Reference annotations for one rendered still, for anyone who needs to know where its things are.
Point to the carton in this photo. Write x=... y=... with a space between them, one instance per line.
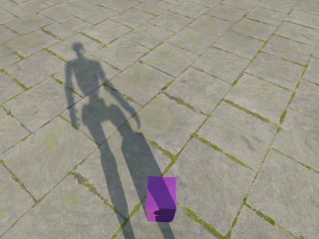
x=161 y=199

